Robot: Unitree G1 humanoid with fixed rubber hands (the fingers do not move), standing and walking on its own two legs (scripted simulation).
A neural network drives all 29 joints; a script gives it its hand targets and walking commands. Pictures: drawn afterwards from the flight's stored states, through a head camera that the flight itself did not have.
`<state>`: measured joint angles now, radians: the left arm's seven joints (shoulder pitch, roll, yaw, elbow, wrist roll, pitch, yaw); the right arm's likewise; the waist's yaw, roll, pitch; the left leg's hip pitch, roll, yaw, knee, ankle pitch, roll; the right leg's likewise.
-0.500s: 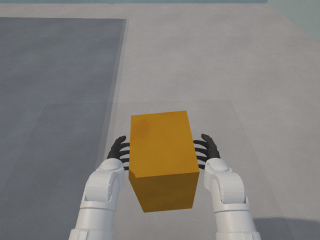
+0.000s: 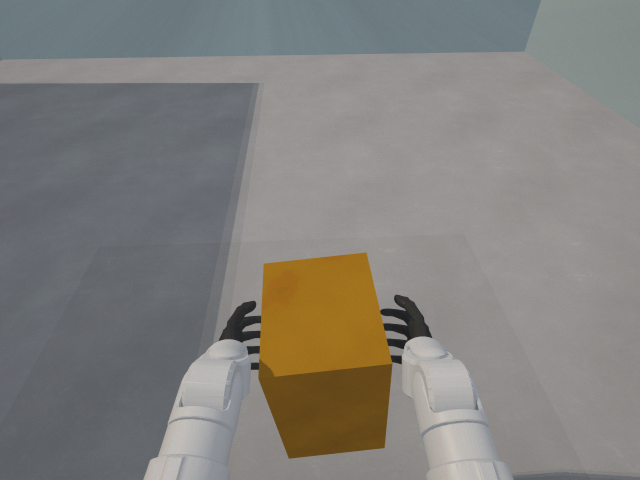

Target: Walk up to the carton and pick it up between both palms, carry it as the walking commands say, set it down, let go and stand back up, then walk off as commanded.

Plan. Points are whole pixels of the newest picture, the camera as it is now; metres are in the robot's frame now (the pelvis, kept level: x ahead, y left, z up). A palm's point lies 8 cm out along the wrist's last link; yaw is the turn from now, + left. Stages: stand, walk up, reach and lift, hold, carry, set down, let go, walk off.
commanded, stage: carry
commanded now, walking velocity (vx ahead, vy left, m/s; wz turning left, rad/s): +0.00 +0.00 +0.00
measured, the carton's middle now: (326, 359) +0.32 +0.00 -0.05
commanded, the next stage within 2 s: hold in 1.22 s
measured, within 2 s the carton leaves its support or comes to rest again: neither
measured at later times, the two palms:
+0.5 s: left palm (229, 366) +0.27 +0.13 +0.02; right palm (415, 361) +0.28 -0.11 +0.02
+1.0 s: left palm (236, 372) +0.26 +0.12 +0.01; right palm (423, 363) +0.28 -0.12 +0.03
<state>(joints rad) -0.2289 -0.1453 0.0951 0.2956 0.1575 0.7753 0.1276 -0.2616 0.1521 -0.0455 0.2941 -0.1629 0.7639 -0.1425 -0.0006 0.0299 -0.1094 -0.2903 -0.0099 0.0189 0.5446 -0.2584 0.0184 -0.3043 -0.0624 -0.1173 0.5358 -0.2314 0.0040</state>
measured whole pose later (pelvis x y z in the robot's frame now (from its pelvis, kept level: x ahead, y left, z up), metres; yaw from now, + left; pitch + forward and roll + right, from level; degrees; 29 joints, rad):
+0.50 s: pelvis -0.01 +0.01 +0.00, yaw +0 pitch +1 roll +0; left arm -0.23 -0.15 0.11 0.38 0.17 0.69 0.12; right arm -0.28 0.16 -0.09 0.40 -0.18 0.65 -0.13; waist 0.00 0.03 -0.11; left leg -0.32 -0.01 0.03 0.55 -0.24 0.03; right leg -0.33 -0.06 -0.11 0.53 -0.20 0.01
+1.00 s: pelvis -0.02 +0.00 +0.00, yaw +0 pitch +1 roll +0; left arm -0.21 -0.14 0.09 0.32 0.13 0.66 0.13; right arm -0.25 0.15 -0.07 0.34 -0.15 0.63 -0.14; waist 0.00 0.02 -0.09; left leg -0.35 0.00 0.02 0.56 -0.24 0.01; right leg -0.36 -0.05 -0.12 0.54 -0.20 -0.01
